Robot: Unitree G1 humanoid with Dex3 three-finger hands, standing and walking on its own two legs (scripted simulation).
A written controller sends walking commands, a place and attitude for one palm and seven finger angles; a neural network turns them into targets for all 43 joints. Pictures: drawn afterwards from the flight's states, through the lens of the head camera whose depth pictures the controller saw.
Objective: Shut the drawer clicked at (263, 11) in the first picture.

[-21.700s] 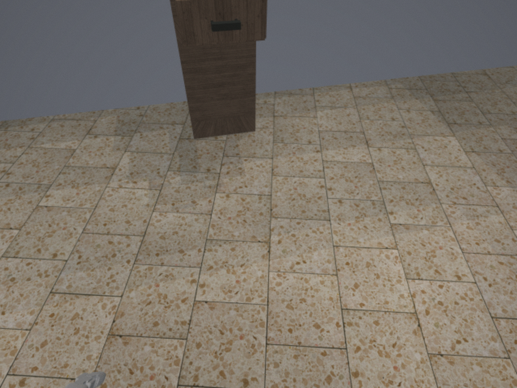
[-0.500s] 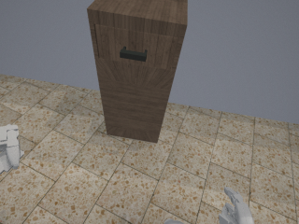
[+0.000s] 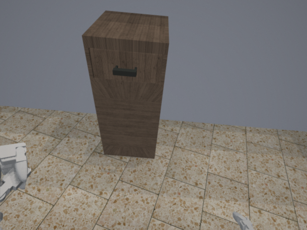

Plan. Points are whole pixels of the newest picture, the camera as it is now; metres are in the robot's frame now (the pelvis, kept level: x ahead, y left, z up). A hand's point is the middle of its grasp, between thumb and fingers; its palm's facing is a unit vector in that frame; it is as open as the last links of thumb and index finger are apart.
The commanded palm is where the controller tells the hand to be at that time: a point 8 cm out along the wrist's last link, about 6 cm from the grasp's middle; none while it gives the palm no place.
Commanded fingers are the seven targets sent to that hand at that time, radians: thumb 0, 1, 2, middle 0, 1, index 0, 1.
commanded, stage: stop stepping back and stand still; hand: left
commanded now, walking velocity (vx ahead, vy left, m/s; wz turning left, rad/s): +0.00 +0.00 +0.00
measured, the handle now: (125, 70) +0.84 +0.15 +0.01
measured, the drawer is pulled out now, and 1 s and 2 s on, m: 0.00 0.00 0.00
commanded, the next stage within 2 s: let the arm hang, fingers relaxed in 0.26 s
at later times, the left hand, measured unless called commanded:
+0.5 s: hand (58, 214) +0.18 +0.24 -0.03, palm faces +0.15 -0.90 -0.41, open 3.1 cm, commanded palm none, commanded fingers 0.00 0.90 0.90 -1.08 -1.25 -1.08 -1.25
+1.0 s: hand out of the picture -0.07 +0.18 -0.17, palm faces +0.07 -0.96 -0.26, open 5.9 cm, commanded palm none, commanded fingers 0.00 0.90 0.90 -0.20 -0.30 -0.20 -0.30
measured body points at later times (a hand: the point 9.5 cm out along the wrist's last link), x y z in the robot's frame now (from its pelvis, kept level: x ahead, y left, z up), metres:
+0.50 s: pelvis -0.01 +0.00 -0.01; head -0.02 -0.02 +0.44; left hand +0.17 +0.29 -0.01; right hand +0.15 -0.25 -0.12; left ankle +0.02 +0.09 -0.74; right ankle +0.02 -0.13 -0.74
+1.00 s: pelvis -0.02 -0.02 +0.00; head -0.01 -0.03 +0.45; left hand -0.08 +0.23 -0.15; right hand -0.02 -0.24 -0.16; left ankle +0.02 +0.09 -0.74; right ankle +0.02 -0.13 -0.74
